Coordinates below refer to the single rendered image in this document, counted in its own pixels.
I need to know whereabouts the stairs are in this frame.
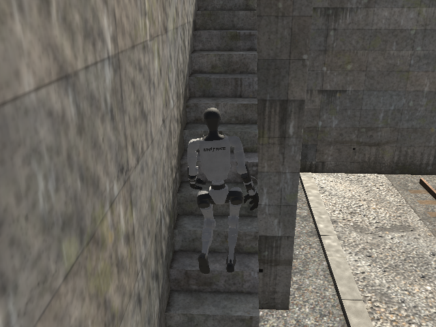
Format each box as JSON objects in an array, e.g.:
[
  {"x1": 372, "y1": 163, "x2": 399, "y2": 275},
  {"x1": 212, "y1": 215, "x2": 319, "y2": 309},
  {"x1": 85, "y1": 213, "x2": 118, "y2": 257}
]
[{"x1": 165, "y1": 0, "x2": 260, "y2": 327}]

